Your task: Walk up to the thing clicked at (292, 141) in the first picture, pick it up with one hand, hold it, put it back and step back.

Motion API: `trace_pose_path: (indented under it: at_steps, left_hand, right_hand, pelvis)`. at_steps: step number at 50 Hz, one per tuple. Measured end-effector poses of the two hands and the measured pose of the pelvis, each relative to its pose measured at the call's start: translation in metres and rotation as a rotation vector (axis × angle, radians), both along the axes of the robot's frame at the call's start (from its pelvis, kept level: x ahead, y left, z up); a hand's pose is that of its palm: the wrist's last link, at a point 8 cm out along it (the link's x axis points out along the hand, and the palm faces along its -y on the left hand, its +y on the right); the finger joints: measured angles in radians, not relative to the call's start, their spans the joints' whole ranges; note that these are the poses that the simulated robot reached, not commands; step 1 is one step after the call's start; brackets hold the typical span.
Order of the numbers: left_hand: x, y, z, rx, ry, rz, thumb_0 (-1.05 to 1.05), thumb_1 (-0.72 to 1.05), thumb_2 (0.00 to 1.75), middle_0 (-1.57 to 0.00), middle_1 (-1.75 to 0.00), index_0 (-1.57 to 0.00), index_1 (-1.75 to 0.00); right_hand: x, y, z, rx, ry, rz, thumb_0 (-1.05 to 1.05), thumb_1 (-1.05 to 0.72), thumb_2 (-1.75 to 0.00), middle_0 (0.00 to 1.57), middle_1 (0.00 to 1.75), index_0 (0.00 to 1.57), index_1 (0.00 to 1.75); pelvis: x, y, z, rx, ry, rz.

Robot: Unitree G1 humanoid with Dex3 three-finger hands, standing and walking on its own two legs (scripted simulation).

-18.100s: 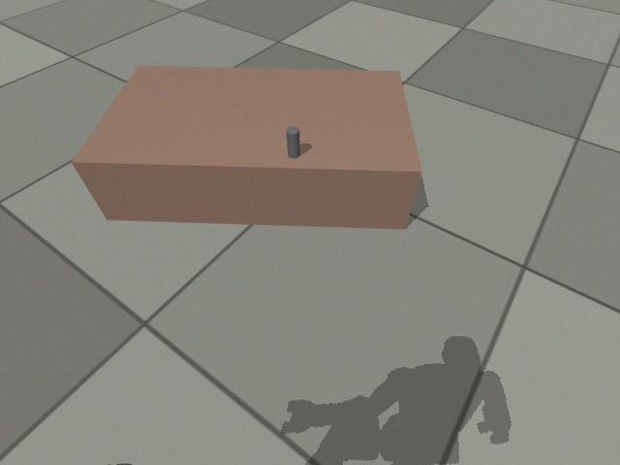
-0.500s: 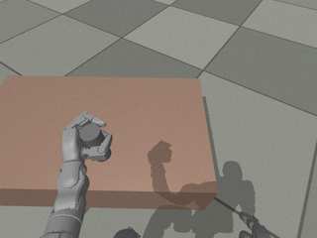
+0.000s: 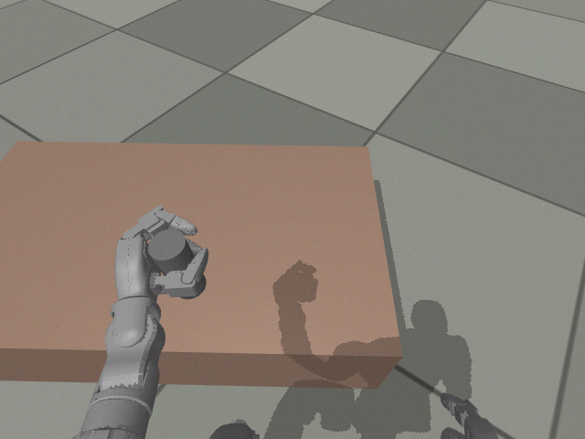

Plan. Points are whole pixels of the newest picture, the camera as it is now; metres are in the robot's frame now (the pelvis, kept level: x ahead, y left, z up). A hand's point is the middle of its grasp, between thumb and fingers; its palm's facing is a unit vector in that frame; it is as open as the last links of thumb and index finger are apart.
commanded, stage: hold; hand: left
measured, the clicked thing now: (179, 266) +0.33 +0.18 +0.04
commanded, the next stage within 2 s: crouch in 0.44 s
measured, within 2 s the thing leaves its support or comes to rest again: neither
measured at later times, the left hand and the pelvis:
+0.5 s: hand (182, 256) +0.33 +0.17 +0.06, palm faces +0.20 -0.98 -0.02, open 6.8 cm; pelvis +0.00 +0.00 +0.00, yaw +0 degrees
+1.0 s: hand (184, 271) +0.36 +0.19 -0.02, palm faces +0.23 -0.97 -0.01, open 6.7 cm; pelvis -0.01 +0.00 -0.04, yaw +0 degrees
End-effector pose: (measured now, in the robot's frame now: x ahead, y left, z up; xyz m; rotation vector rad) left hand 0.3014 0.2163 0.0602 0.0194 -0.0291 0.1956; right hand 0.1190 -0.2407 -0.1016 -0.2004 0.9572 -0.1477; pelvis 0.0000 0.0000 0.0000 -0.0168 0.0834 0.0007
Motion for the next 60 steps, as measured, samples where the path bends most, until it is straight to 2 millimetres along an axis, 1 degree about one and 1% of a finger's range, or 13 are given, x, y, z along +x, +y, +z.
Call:
trace_pose_path:
  at_steps: [10,19,32,34,41,44,47,51,55,60]
  left_hand:
    - [-0.002,0.003,0.002,0.002,-0.007,0.010,0.01,-0.09,1.25,-0.93,-1.21,-0.93,-1.22]
    - [-0.004,0.001,0.001,0.003,-0.005,0.003,0.01,-0.09,1.25,-0.93,-1.21,-0.93,-1.22]
    - [0.004,0.004,0.000,-0.003,-0.007,0.009,0.01,-0.09,1.24,-0.93,-1.21,-0.93,-1.22]
    - [0.005,0.004,-0.002,-0.010,-0.004,0.006,0.01,-0.08,1.24,-0.93,-1.21,-0.93,-1.21]
    - [0.008,0.007,-0.024,-0.019,0.022,0.000,0.01,-0.07,1.23,-0.93,-1.20,-0.93,-1.20]
    - [0.010,0.011,-0.039,-0.027,0.030,0.022,0.01,-0.07,1.23,-0.93,-1.19,-0.93,-1.20]
    - [0.014,0.016,-0.059,-0.018,0.040,0.030,0.01,-0.07,1.22,-0.94,-1.19,-0.94,-1.19]
    - [0.024,0.025,-0.089,-0.011,0.032,0.037,0.01,-0.07,1.22,-0.94,-1.19,-0.94,-1.19]
    - [0.039,0.035,-0.119,-0.001,0.004,0.047,0.01,-0.07,1.22,-0.94,-1.18,-0.94,-1.19]
    - [0.058,0.044,-0.150,-0.001,-0.011,0.039,0.01,-0.06,1.22,-0.94,-1.18,-0.94,-1.19]
  right_hand:
    - [-0.002,0.000,0.000,0.002,0.000,-0.003,0.01,-0.92,-0.90,0.20,0.30,0.21,0.30]
    - [0.003,-0.001,0.000,0.000,-0.004,0.004,0.01,-0.92,-0.90,0.20,0.30,0.21,0.30]
    - [0.013,0.000,0.001,-0.004,-0.007,0.003,0.01,-0.91,-0.90,0.20,0.30,0.21,0.30]
    - [0.013,0.000,0.001,-0.004,-0.006,0.002,0.01,-0.91,-0.90,0.20,0.30,0.21,0.30]
    - [0.009,-0.003,-0.006,-0.007,0.014,0.008,0.01,-0.90,-0.90,0.20,0.30,0.21,0.30]
    - [0.004,-0.006,-0.013,-0.011,0.039,0.013,0.01,-0.90,-0.90,0.20,0.30,0.21,0.30]
    - [-0.003,-0.009,-0.024,-0.020,0.070,0.015,0.01,-0.90,-0.90,0.20,0.30,0.21,0.30]
    - [-0.016,-0.016,-0.045,-0.040,0.120,0.019,0.01,-0.90,-0.90,0.20,0.30,0.21,0.30]
    - [-0.032,-0.023,-0.075,-0.061,0.178,0.016,0.01,-0.91,-0.90,0.20,0.30,0.21,0.30]
    - [-0.052,-0.025,-0.110,-0.070,0.253,-0.001,0.01,-0.91,-0.90,0.20,0.30,0.21,0.30]
  pelvis:
    - [-0.001,-0.001,0.000,0.002,-0.003,0.000]
    - [0.001,-0.001,0.000,0.003,0.001,0.002]
    - [0.007,-0.001,0.000,0.002,0.009,0.002]
    - [0.008,-0.001,0.000,0.001,0.014,0.002]
    - [0.006,0.000,-0.006,-0.002,0.046,0.000]
    - [0.003,-0.001,-0.012,-0.004,0.074,0.000]
    - [-0.001,-0.002,-0.022,-0.005,0.113,-0.002]
    - [-0.008,-0.002,-0.043,-0.010,0.186,-0.006]
    - [-0.014,-0.002,-0.071,-0.018,0.261,-0.011]
    - [-0.019,-0.001,-0.103,-0.030,0.329,-0.023]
